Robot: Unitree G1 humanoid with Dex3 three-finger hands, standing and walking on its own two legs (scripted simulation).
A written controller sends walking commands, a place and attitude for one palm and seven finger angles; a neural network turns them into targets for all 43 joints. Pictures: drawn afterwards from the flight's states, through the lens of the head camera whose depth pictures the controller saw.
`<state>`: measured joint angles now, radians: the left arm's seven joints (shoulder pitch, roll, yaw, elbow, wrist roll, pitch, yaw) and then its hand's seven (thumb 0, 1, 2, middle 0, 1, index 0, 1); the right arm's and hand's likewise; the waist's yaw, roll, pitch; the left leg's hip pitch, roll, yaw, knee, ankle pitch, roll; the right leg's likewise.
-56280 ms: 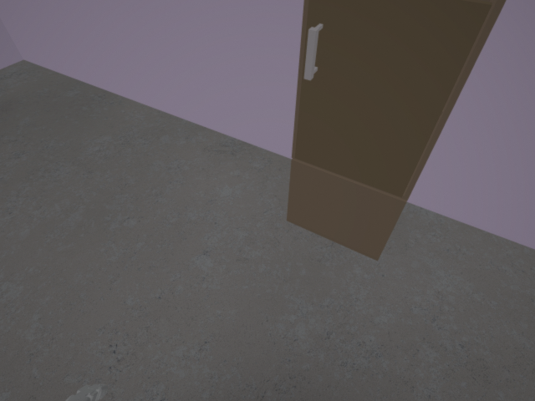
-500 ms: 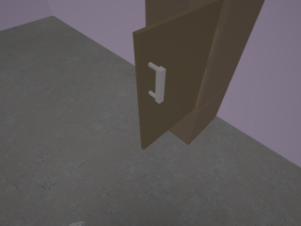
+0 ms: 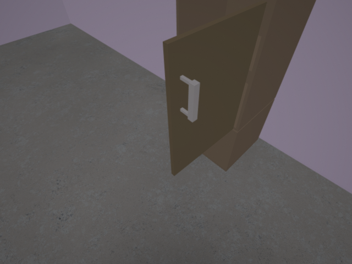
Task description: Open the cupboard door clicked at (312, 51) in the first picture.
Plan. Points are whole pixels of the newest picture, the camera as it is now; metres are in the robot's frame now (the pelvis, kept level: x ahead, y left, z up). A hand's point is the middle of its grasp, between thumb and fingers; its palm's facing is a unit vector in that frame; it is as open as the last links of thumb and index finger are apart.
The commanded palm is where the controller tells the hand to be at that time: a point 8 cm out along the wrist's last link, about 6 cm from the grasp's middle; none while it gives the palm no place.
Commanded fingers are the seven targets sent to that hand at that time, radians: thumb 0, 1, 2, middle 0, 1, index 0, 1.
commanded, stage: let the arm hang, fingers relaxed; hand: left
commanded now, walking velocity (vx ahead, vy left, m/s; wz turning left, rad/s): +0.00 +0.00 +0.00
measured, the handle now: (188, 99) +0.54 +0.00 +0.08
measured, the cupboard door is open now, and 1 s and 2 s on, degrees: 88 88 88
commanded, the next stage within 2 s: look to check the result in 0.34 s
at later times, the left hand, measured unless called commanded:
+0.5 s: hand out of the picture -0.01 +0.15 -0.17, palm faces +0.05 -0.98 -0.18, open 7.3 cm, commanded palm none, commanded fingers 0.00 0.90 0.90 -0.20 -0.30 -0.20 -0.30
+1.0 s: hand out of the picture +0.02 +0.14 -0.17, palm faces +0.05 -0.98 -0.18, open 7.3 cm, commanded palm none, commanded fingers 0.00 0.90 0.90 -0.20 -0.30 -0.20 -0.30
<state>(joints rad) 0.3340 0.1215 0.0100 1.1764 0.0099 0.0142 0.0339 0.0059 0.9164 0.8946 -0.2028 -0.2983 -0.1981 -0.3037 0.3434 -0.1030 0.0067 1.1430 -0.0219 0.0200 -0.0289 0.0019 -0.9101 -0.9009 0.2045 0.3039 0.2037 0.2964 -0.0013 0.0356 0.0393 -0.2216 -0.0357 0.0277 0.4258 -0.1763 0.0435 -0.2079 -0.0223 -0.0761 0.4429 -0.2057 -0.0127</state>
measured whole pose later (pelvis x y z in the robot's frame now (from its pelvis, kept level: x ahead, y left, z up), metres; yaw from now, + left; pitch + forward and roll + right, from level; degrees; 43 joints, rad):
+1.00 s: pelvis +0.03 -0.02 +0.00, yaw +0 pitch -2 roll +0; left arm 0.28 0.11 0.01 1.16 0.01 -0.01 0.04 0.01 0.91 0.89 -0.20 -0.30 -0.20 -0.30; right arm 0.28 -0.12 0.01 1.16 -0.02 0.01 -0.04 0.00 -0.91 -0.90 0.20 0.30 0.20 0.30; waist 0.00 0.02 0.05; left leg -0.16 -0.02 0.02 0.39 -0.20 0.02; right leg -0.15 0.00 -0.09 0.41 -0.23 -0.03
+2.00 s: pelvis +0.03 -0.02 +0.00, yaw +0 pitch -2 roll +0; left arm 0.28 0.13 0.00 1.16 0.00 -0.01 0.03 0.00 0.91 0.89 -0.20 -0.30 -0.20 -0.30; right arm 0.27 -0.13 0.01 1.17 -0.02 0.01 -0.04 0.00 -0.91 -0.90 0.20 0.30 0.20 0.30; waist 0.00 0.01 0.06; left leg -0.14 -0.01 0.01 0.38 -0.21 0.01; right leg -0.12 0.01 -0.09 0.38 -0.23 -0.04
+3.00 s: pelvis +0.05 -0.02 +0.01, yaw +0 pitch -2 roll +0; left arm 0.24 0.17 0.01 1.15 0.01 -0.01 0.03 0.00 0.91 0.89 -0.20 -0.30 -0.20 -0.30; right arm 0.23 -0.17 0.01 1.16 -0.02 0.00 -0.04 0.00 -0.91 -0.90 0.20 0.30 0.20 0.30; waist 0.00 0.01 0.06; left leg -0.11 -0.02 0.01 0.34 -0.20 0.01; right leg -0.09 0.00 -0.09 0.35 -0.23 -0.03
